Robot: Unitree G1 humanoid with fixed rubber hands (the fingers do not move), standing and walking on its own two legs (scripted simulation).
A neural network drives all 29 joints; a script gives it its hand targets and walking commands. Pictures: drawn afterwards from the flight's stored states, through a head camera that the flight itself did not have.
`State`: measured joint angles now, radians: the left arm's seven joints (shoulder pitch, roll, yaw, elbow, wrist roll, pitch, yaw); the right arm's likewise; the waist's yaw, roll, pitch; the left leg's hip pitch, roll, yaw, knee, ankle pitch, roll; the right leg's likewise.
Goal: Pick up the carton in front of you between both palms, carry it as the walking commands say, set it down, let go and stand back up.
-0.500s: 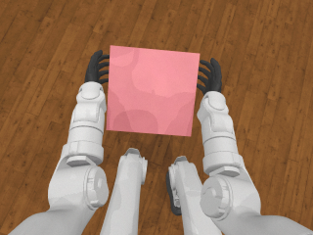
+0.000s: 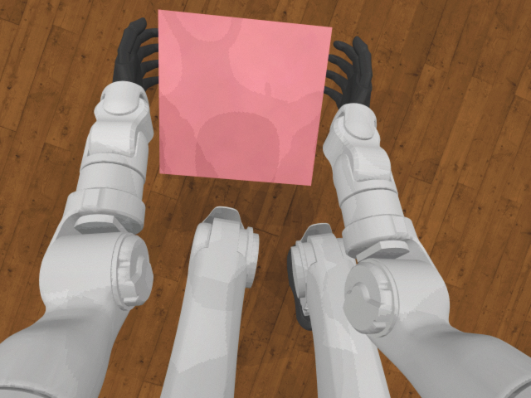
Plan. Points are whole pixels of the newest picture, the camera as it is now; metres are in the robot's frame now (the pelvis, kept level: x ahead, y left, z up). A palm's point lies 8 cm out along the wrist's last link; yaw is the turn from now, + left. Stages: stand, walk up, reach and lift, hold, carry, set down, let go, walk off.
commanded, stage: set down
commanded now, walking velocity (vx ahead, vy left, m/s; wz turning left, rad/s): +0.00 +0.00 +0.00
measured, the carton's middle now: (245, 104) +0.49 +0.10 -0.24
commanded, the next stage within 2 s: none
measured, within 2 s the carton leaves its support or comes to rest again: rests again in 0.94 s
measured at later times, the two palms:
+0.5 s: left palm (146, 78) +0.49 +0.25 -0.20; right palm (338, 103) +0.50 -0.04 -0.19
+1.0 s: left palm (146, 72) +0.50 +0.26 -0.22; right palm (339, 93) +0.52 -0.05 -0.21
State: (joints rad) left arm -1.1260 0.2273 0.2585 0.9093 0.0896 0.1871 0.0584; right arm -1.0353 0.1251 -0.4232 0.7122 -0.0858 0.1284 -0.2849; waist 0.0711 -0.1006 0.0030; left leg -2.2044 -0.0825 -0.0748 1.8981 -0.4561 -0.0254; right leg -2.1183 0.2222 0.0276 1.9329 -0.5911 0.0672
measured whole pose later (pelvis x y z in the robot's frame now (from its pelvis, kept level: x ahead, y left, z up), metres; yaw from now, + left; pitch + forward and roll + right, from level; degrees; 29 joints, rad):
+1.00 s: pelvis +0.01 +0.00 -0.06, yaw -2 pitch +41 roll -3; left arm -1.36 0.35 0.35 1.13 0.13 0.12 -0.08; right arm -1.28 0.02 -0.46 0.93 -0.13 0.08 -0.17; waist 0.09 -0.11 0.18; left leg -2.31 -0.02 -0.05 2.11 -0.52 -0.01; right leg -2.24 0.24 0.00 2.14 -0.63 0.06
